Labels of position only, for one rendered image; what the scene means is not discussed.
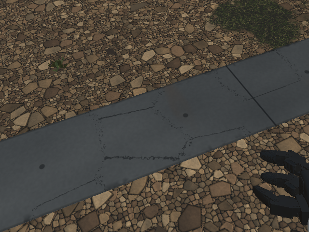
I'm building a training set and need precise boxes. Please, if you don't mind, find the robot right hand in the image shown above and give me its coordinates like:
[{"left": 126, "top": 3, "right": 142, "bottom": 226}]
[{"left": 252, "top": 150, "right": 309, "bottom": 225}]

